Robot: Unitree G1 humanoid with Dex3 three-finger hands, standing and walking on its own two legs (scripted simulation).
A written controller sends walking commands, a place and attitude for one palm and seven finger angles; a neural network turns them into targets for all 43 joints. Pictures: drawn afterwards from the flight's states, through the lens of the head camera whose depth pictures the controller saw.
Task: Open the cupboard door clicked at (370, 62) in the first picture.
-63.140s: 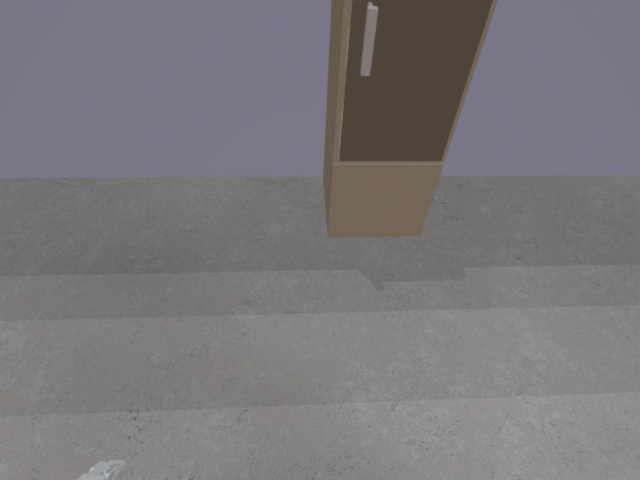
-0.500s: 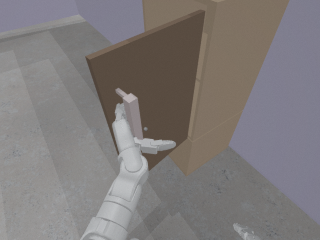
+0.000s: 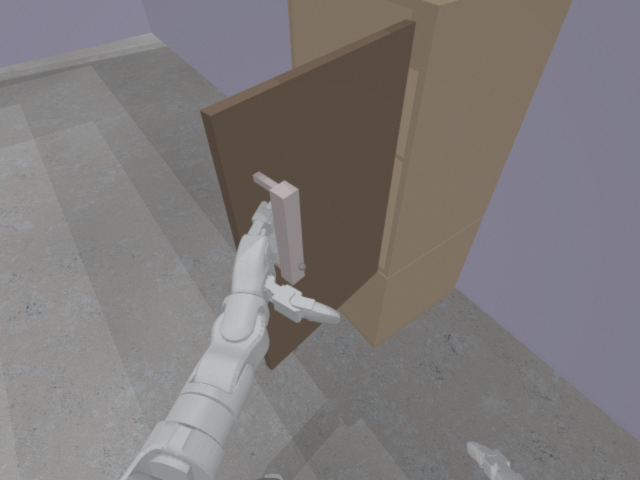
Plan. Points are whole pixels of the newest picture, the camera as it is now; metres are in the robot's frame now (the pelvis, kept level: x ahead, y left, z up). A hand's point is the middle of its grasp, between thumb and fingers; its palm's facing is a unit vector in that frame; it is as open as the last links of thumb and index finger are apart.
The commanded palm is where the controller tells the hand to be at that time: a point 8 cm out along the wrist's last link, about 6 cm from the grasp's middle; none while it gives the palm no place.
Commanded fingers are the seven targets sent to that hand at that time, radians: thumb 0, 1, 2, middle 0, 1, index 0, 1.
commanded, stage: slide the hand sideways off the handle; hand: left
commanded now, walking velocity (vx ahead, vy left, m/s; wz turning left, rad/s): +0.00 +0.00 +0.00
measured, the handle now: (278, 230) +0.41 +0.08 +0.10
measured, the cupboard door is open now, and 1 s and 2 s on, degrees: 100 100 100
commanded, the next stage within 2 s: draw the hand back to the body in 0.82 s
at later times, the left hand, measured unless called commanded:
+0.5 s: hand (267, 306) +0.30 +0.08 +0.09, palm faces -0.03 -1.00 -0.01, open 16.3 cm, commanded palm +0.27 +0.13 +0.10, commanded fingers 0.00 -0.50 0.30 -0.15 -0.30 -0.15 -0.30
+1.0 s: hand (234, 328) +0.27 +0.11 +0.09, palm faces -0.01 -1.00 -0.03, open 16.3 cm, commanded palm +0.24 +0.17 +0.10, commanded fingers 0.00 -0.50 0.30 -0.15 -0.30 -0.15 -0.30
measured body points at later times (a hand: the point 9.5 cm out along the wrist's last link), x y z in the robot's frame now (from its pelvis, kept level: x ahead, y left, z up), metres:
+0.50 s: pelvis +0.03 -0.02 +0.00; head +0.03 -0.03 +0.45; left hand +0.29 +0.13 +0.09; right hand +0.22 -0.23 -0.07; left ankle +0.09 +0.10 -0.71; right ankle -0.03 -0.11 -0.71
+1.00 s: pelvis +0.03 -0.04 +0.00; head +0.03 -0.06 +0.45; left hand +0.26 +0.16 +0.10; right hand +0.21 -0.26 -0.09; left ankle +0.09 +0.10 -0.71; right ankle -0.03 -0.11 -0.71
